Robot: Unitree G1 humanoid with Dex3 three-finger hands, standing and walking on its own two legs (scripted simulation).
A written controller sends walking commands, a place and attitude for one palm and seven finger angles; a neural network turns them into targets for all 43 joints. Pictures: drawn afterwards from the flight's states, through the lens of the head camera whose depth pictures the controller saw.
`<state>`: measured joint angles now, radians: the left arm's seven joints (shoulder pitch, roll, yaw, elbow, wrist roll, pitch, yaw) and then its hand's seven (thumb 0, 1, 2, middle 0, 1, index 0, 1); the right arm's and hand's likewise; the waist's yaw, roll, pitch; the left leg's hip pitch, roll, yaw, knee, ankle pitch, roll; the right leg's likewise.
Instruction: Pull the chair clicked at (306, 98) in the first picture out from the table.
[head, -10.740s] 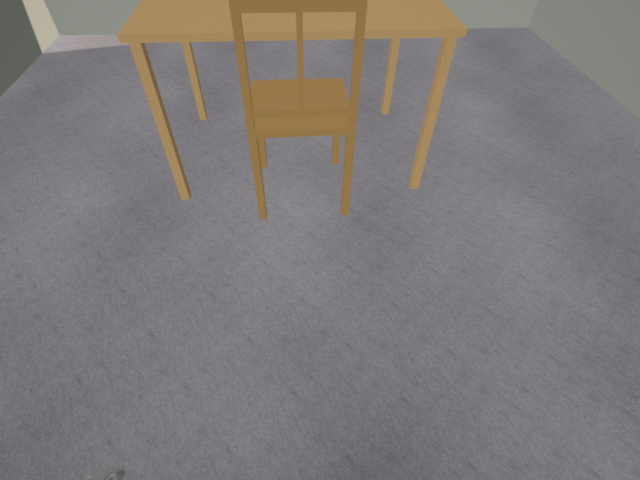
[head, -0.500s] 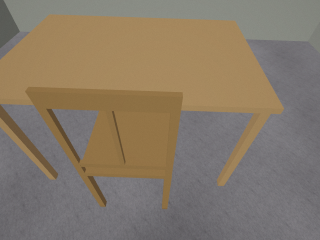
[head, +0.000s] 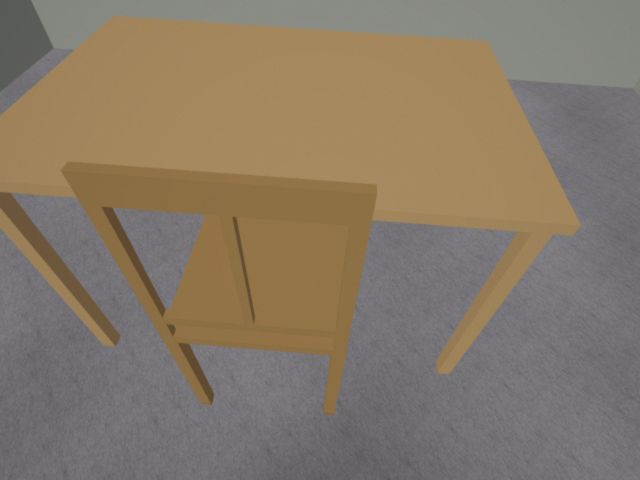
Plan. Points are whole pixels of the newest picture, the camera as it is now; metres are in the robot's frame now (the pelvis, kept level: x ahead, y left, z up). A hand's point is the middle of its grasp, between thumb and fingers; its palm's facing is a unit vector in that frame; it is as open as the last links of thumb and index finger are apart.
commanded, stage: raise the hand toward the chair's back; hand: left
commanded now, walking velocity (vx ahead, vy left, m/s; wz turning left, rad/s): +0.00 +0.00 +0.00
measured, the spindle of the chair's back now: (240, 275) +0.44 +0.17 -0.07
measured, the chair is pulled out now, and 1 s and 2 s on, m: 0.00 0.00 0.00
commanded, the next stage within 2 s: none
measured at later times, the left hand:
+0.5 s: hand (188, 478) +0.13 +0.17 -0.05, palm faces +0.06 -1.00 -0.08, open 10.6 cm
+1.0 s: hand (181, 435) +0.18 +0.19 -0.05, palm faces +0.01 -1.00 -0.04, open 14.9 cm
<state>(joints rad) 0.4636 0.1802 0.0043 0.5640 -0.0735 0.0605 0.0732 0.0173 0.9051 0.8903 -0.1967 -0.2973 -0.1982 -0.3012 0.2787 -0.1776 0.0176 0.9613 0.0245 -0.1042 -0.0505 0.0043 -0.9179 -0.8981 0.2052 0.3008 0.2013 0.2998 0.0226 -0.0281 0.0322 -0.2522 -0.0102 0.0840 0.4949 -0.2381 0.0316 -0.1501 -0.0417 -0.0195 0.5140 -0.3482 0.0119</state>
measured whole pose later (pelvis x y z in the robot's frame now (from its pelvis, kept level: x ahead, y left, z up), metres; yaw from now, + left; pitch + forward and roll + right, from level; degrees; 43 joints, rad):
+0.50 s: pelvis -0.06 -0.04 -0.11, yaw +2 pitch +14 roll -3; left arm 0.42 0.24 0.16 0.04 -0.27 -0.56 -0.29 0.02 0.43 0.69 -0.15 -0.22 -0.15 -0.23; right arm 0.17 -0.25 -0.02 0.55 0.02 -0.22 -0.07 0.01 -0.91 -0.90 0.20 0.30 0.20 0.30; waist 0.03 0.02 -0.15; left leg -1.04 0.06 -0.06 1.25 -0.46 -0.02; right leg -0.87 0.02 -0.14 1.24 -0.62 -0.06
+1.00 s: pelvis -0.04 -0.01 -0.09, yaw +1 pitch +16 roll -3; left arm 0.39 0.24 0.18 0.03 -0.28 -0.43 -0.28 0.00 -0.15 0.44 -0.09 -0.13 -0.09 -0.14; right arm 0.22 -0.25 -0.04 0.58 0.03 -0.20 -0.06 0.01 -0.91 -0.90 0.21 0.30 0.20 0.30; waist -0.02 0.03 -0.15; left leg -1.00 0.05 0.00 1.17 -0.46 0.02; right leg -0.84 0.00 -0.08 1.15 -0.59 -0.01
